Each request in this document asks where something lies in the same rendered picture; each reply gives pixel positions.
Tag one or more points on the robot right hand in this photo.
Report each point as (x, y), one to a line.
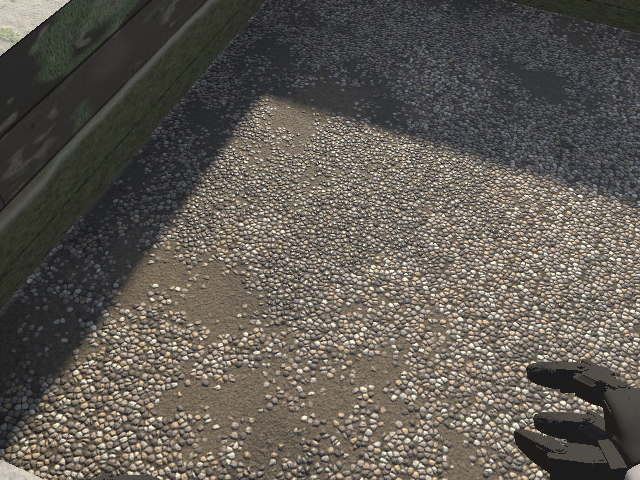
(597, 448)

